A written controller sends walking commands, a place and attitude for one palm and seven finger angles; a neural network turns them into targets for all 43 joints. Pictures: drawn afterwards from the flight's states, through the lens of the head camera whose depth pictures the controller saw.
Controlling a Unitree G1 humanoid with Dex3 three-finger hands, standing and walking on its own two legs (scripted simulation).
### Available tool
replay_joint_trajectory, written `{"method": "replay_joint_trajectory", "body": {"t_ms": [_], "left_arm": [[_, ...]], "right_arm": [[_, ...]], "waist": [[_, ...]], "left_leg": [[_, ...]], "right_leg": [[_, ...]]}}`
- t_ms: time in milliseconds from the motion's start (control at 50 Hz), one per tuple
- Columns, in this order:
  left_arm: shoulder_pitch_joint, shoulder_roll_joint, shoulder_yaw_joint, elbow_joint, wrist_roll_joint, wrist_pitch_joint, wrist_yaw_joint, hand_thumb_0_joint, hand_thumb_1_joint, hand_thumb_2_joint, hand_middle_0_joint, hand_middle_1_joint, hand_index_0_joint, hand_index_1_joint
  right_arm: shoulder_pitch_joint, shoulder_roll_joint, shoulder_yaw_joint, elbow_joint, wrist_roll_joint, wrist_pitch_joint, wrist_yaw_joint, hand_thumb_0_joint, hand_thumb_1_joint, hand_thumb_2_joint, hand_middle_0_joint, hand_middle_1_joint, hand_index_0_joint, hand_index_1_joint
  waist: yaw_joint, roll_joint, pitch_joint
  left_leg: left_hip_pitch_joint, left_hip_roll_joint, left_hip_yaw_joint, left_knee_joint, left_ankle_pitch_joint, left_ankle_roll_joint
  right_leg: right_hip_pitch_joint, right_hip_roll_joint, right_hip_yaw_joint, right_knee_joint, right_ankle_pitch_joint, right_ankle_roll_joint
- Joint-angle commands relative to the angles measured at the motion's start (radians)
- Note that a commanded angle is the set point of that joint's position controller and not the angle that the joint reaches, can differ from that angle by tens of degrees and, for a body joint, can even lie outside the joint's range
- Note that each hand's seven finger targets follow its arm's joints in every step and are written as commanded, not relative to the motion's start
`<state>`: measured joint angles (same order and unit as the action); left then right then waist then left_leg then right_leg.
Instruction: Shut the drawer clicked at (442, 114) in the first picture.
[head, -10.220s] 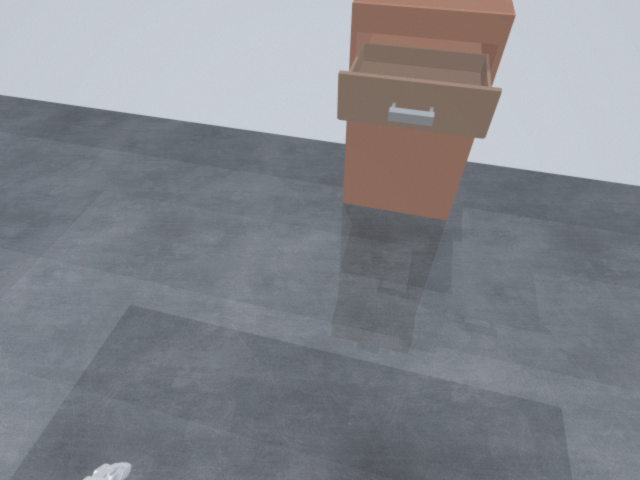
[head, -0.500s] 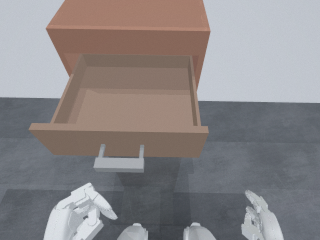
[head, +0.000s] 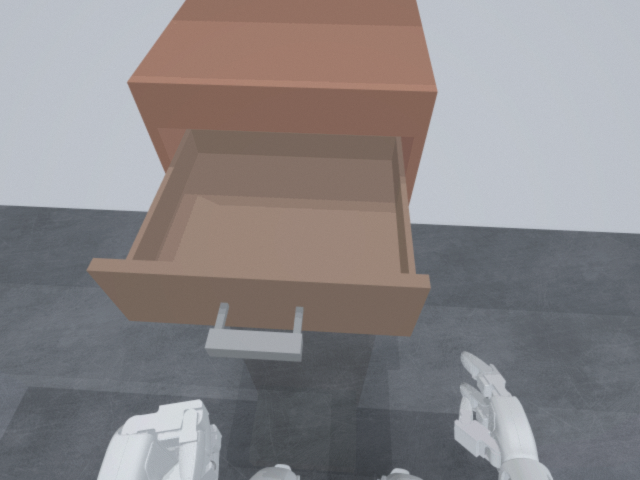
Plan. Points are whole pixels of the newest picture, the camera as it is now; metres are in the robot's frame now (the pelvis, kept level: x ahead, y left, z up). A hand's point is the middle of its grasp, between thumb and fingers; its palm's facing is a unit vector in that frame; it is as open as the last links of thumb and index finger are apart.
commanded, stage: raise the hand and make a fist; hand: left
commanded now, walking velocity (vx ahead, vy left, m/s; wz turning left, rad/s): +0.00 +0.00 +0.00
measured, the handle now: (258, 328) +0.31 +0.12 -0.01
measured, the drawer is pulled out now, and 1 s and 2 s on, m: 0.30 0.30 0.30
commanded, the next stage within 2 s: bring the fist close to the handle in 0.42 s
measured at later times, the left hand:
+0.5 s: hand out of the picture +0.12 +0.11 +0.10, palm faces +0.05 -1.00 +0.02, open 3.3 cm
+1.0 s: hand (244, 445) +0.16 +0.09 +0.05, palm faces +0.01 -1.00 +0.03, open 3.3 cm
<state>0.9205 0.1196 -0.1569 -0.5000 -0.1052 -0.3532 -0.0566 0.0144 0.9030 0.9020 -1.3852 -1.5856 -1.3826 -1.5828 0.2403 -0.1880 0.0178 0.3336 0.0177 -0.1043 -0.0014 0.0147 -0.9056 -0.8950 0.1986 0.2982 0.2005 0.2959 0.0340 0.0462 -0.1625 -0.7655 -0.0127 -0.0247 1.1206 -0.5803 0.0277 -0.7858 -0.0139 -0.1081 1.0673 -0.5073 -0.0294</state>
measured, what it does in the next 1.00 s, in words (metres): stands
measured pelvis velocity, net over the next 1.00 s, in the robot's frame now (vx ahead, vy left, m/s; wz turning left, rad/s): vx -0.01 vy -0.01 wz -0.01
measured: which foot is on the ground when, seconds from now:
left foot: down 0.00-1.00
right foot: down 0.00-1.00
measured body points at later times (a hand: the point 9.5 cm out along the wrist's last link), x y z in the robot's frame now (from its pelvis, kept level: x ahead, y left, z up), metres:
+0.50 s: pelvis -0.01 +0.00 +0.00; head +0.03 -0.01 +0.45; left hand +0.11 +0.16 +0.10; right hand +0.20 -0.22 -0.05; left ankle -0.02 +0.10 -0.66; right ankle +0.01 -0.11 -0.66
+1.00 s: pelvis -0.01 -0.01 -0.02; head +0.05 -0.01 +0.43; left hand +0.15 +0.15 +0.06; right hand +0.18 -0.23 -0.08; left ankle -0.02 +0.10 -0.66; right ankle +0.01 -0.11 -0.66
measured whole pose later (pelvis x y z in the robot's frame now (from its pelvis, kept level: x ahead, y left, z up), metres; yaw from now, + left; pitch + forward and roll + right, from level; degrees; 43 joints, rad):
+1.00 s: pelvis -0.01 -0.01 -0.02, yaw -1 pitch +16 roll -1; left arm 0.74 0.10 -0.17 -0.32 -0.07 -0.42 0.00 0.01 0.90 0.90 -1.40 -1.60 -1.40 -1.60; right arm 0.25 -0.21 0.01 0.38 0.00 -0.11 0.00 0.02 -0.91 -0.90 0.20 0.30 0.20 0.30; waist 0.00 0.03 -0.18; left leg -0.88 -0.01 -0.01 1.20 -0.60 0.02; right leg -0.91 -0.01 -0.10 1.16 -0.53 -0.04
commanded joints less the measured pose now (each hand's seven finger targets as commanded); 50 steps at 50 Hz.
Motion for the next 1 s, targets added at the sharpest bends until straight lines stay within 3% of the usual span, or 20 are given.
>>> {"method": "replay_joint_trajectory", "body": {"t_ms": [0,60,160,320,400,500,600,660,760,840,900,980], "left_arm": [[0.122,0.029,0.004,-0.245,-0.002,-0.064,0.007,0.000,0.900,0.900,-1.400,-1.600,-1.400,-1.600],[0.129,0.039,0.013,-0.214,0.012,-0.061,0.010,0.000,0.900,0.900,-1.400,-1.600,-1.400,-1.600],[0.164,0.044,0.026,-0.219,0.009,-0.070,0.017,0.000,0.900,0.900,-1.400,-1.600,-1.400,-1.600],[0.165,0.031,0.001,-0.242,0.007,-0.099,0.023,0.000,0.900,0.900,-1.400,-1.600,-1.400,-1.600],[0.157,0.027,-0.003,-0.222,0.012,-0.093,0.021,0.000,0.900,0.900,-1.400,-1.600,-1.400,-1.600],[0.114,0.035,-0.003,-0.236,0.014,-0.086,0.023,0.000,0.900,0.900,-1.400,-1.600,-1.400,-1.600],[0.054,0.012,-0.018,-0.145,0.020,-0.099,0.023,0.000,0.900,0.900,-1.400,-1.600,-1.400,-1.600],[0.010,0.038,-0.001,-0.137,0.029,-0.109,0.032,0.000,0.900,0.900,-1.400,-1.600,-1.400,-1.600],[-0.063,0.026,0.008,-0.100,0.023,-0.120,0.046,0.000,0.900,0.900,-1.400,-1.600,-1.400,-1.600],[-0.081,0.008,-0.006,-0.066,0.024,-0.122,0.053,0.000,0.900,0.900,-1.400,-1.600,-1.400,-1.600],[-0.096,0.010,0.003,-0.026,0.029,-0.121,0.062,0.000,0.900,0.900,-1.400,-1.600,-1.400,-1.600],[-0.147,0.006,0.004,0.014,0.041,-0.135,0.073,0.000,0.900,0.900,-1.400,-1.600,-1.400,-1.600]], "right_arm": [[-0.063,-0.106,-0.059,-0.180,0.011,-0.061,-0.012,0.000,-0.900,-0.900,0.200,0.300,0.200,0.300],[-0.075,-0.110,-0.062,-0.174,0.012,-0.059,-0.015,0.000,-0.900,-0.900,0.200,0.300,0.200,0.300],[-0.076,-0.106,-0.065,-0.177,0.012,-0.059,-0.013,0.000,-0.900,-0.900,0.200,0.300,0.200,0.300],[-0.069,-0.107,-0.067,-0.177,0.012,-0.070,-0.009,0.000,-0.900,-0.900,0.200,0.300,0.200,0.300],[-0.073,-0.106,-0.065,-0.178,0.012,-0.065,-0.013,0.000,-0.900,-0.900,0.200,0.300,0.200,0.300],[-0.069,-0.108,-0.060,-0.181,0.012,-0.063,-0.015,0.000,-0.900,-0.900,0.200,0.300,0.200,0.300],[-0.068,-0.115,-0.058,-0.167,0.005,-0.068,-0.016,0.000,-0.900,-0.900,0.200,0.300,0.200,0.300],[-0.072,-0.118,-0.055,-0.165,0.001,-0.068,-0.014,0.000,-0.900,-0.900,0.200,0.300,0.200,0.300],[-0.066,-0.118,-0.053,-0.152,0.000,-0.068,-0.015,0.000,-0.900,-0.900,0.200,0.300,0.200,0.300],[-0.069,-0.122,-0.051,-0.142,-0.001,-0.068,-0.013,0.000,-0.900,-0.900,0.200,0.300,0.200,0.300],[-0.066,-0.123,-0.054,-0.132,-0.004,-0.066,-0.013,0.000,-0.900,-0.900,0.200,0.300,0.200,0.300],[-0.069,-0.124,-0.053,-0.119,-0.010,-0.065,-0.012,0.000,-0.900,-0.900,0.200,0.300,0.200,0.300]], "waist": [[-0.023,-0.059,-0.097],[-0.022,-0.088,-0.074],[-0.008,-0.062,-0.089],[-0.018,-0.055,-0.082],[-0.024,-0.084,-0.055],[-0.029,-0.049,-0.057],[-0.041,-0.087,-0.038],[-0.034,-0.058,-0.079],[-0.038,-0.078,-0.121],[-0.040,-0.063,-0.120],[-0.043,-0.100,-0.136],[-0.049,-0.094,-0.139]], "left_leg": [[0.023,0.010,-0.023,-0.189,0.324,0.009],[0.004,0.010,-0.025,-0.187,0.311,0.007],[0.003,0.005,-0.018,-0.191,0.301,0.005],[0.002,0.006,-0.015,-0.184,0.289,0.007],[-0.015,0.005,-0.018,-0.187,0.251,0.008],[-0.008,0.004,-0.019,-0.187,0.226,0.009],[-0.054,0.000,-0.021,-0.158,0.199,0.006],[-0.066,-0.003,-0.018,-0.139,0.199,0.006],[-0.079,-0.002,-0.014,-0.118,0.209,0.004],[-0.090,-0.002,-0.012,-0.111,0.224,0.002],[-0.114,-0.001,-0.013,-0.096,0.224,0.001],[-0.136,-0.001,-0.012,-0.077,0.212,0.000]], "right_leg": [[0.186,0.007,0.043,-0.150,0.248,-0.003],[0.181,0.006,0.046,-0.152,0.239,-0.005],[0.186,0.005,0.046,-0.148,0.222,-0.008],[0.169,0.006,0.049,-0.148,0.207,-0.006],[0.158,0.007,0.053,-0.159,0.165,-0.005],[0.142,0.007,0.056,-0.162,0.129,-0.005],[0.105,0.007,0.064,-0.150,0.107,-0.003],[0.101,0.004,0.077,-0.135,0.101,-0.007],[0.107,0.005,0.088,-0.123,0.119,-0.007],[0.102,0.003,0.087,-0.110,0.148,-0.007],[0.104,0.002,0.095,-0.104,0.157,-0.004],[0.076,0.001,0.098,-0.086,0.144,-0.006]]}}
